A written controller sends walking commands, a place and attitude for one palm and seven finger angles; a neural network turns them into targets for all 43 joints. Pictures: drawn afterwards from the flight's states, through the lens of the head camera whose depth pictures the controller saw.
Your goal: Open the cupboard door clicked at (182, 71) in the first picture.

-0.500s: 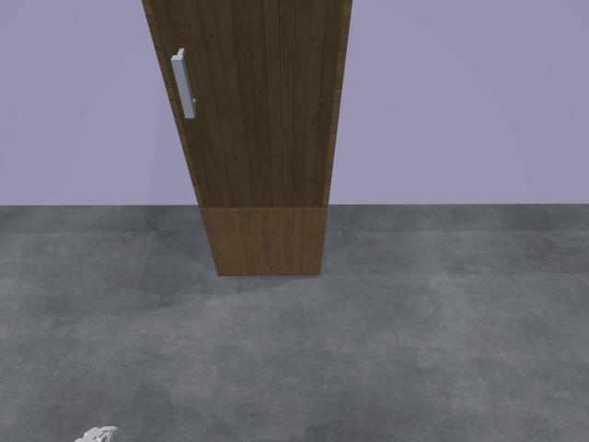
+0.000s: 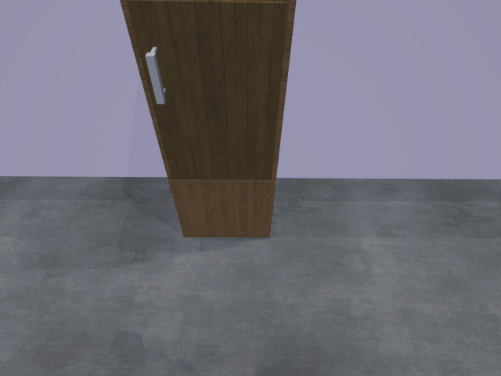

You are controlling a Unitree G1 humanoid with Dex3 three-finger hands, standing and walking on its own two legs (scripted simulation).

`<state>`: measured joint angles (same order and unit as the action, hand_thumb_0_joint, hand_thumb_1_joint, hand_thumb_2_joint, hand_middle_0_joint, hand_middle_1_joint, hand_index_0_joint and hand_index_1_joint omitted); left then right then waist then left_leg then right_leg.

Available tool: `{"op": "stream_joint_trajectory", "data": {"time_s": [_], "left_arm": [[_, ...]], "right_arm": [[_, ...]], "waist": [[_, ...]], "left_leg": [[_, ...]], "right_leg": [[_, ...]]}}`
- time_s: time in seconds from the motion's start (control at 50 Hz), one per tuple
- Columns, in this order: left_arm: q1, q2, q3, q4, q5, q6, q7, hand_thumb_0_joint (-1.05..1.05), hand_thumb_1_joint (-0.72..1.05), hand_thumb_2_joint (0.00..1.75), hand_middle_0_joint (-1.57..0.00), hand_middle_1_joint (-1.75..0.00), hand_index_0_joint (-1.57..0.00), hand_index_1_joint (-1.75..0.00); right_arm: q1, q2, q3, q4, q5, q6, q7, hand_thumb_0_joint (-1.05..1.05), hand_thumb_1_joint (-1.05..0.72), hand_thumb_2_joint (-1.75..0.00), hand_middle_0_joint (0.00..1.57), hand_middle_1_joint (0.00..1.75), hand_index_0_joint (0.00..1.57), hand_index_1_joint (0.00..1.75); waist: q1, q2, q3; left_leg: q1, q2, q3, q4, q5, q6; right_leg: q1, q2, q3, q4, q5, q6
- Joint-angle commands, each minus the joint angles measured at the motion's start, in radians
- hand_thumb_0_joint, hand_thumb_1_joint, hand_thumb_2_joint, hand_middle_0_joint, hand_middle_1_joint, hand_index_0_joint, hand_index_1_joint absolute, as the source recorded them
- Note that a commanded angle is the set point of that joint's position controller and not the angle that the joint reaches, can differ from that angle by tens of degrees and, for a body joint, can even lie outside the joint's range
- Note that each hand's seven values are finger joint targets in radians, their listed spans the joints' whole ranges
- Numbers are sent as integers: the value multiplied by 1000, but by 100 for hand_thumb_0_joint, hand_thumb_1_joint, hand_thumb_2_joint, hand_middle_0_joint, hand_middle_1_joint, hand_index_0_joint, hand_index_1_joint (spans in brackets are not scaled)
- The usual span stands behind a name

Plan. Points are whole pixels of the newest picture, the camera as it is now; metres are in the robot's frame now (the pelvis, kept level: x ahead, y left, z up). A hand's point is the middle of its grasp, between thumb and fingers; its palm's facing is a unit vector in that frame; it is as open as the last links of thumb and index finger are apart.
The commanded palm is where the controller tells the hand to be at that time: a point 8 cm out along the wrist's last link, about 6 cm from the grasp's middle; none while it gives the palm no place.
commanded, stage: stand and wait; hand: left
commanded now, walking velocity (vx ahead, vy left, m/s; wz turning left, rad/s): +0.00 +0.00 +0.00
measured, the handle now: (157, 75) +0.79 +0.30 +0.08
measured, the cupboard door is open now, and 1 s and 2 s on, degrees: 0 0 0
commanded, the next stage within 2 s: look at it before walking up in 0.32 s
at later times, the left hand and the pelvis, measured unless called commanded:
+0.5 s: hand out of the picture +0.06 +0.23 -0.15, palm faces -0.03 -0.94 -0.33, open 7.4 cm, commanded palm none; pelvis -0.01 -0.01 +0.00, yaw +0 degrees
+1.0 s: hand out of the picture +0.05 +0.23 -0.15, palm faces -0.03 -0.94 -0.33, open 7.4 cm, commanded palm none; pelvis -0.01 -0.01 +0.00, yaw +0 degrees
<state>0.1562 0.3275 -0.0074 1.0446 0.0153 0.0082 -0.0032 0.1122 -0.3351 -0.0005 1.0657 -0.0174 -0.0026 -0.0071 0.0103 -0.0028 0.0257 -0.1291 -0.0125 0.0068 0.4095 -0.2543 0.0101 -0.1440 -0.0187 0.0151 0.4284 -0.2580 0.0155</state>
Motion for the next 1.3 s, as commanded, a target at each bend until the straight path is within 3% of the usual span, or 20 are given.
{"op": "stream_joint_trajectory", "data": {"time_s": [0.0, 0.56, 1.04, 1.06, 1.1, 1.14, 1.18, 1.2, 1.24, 1.28], "left_arm": [[-57, 211, 48, -58, -5, -32, 18, 0, 90, 90, -20, -30, -20, -30], [-60, 209, 45, -28, -4, -36, 15, 0, 90, 90, -20, -30, -20, -30], [-49, 211, 43, -16, -4, -37, 15, 0, 90, 90, -20, -30, -20, -30], [-19, 156, 32, -4, -6, -32, 17, 0, 90, 90, -20, -30, -20, -30], [38, 99, 20, 15, 0, -14, 19, 0, 90, 90, -20, -30, -20, -30], [78, 116, 32, 15, 5, -5, 12, 0, 90, 90, -20, -30, -20, -30], [140, 146, 52, 11, 7, -5, 12, 0, 90, 90, -20, -30, -20, -30], [168, 149, 60, 9, 7, -10, 13, 0, 90, 90, -20, -30, -20, -30], [199, 137, 71, 5, 9, -28, 16, 0, 90, 90, -20, -30, -20, -30], [183, 124, 75, -4, 11, -36, 17, 0, 90, 90, -20, -30, -20, -30]], "right_arm": [[-57, -198, -40, -61, 7, -32, -12, 0, -90, -90, 20, 30, 20, 30], [-35, -198, -33, -14, 7, -31, -8, 0, -90, -90, 20, 30, 20, 30], [-36, -201, -32, -9, 9, -31, -10, 0, -90, -90, 20, 30, 20, 30], [-13, -147, -18, 1, 6, -26, -7, 0, -90, -90, 20, 30, 20, 30], [47, -72, -2, 19, 0, -7, -1, 0, -90, -90, 20, 30, 20, 30], [65, -62, -4, 12, -7, 1, 3, 0, -90, -90, 20, 30, 20, 30], [77, -50, -10, -11, -10, 3, 5, 0, -90, -90, 20, 30, 20, 30], [73, -46, -15, -24, -11, -2, 6, 0, -90, -90, 20, 30, 20, 30], [75, -36, -24, -52, -7, -15, 10, 0, -90, -90, 20, 30, 20, 30], [122, -7, -30, -53, -1, -23, 15, 0, -90, -90, 20, 30, 20, 30]], "waist": [[-7, -4, -76], [-8, -7, -36], [-9, 1, -52], [-7, -4, -76], [-3, -27, -38], [10, -78, 39], [30, -169, 63], [38, -176, 79], [36, -146, 84], [5, -115, 76]], "left_leg": [[14, 121, -87, -62, 231, 25], [2, 124, -95, -103, 153, 15], [25, 131, -97, -108, 203, 13], [32, 127, -87, -95, 183, 7], [-23, 97, -61, -59, 9, -2], [-137, 55, -35, -1, -139, -1], [-251, 26, 19, 148, -183, -6], [-300, 34, 27, 219, -189, -5], [-356, 64, 22, 277, -209, 1], [-268, 71, 43, 206, -188, 4]], "right_leg": [[22, -104, 75, -59, 250, -44], [-15, -101, 100, -119, 149, -43], [8, -102, 91, -120, 208, -41], [23, -106, 85, -120, 182, -33], [4, -106, 97, -129, -51, -29], [-18, -132, 163, -178, -264, -56], [19, -220, 269, -246, -395, -113], [35, -266, 320, -263, -382, -149], [75, -312, 322, -228, -220, -199], [22, -301, 232, -165, -123, -190]]}}
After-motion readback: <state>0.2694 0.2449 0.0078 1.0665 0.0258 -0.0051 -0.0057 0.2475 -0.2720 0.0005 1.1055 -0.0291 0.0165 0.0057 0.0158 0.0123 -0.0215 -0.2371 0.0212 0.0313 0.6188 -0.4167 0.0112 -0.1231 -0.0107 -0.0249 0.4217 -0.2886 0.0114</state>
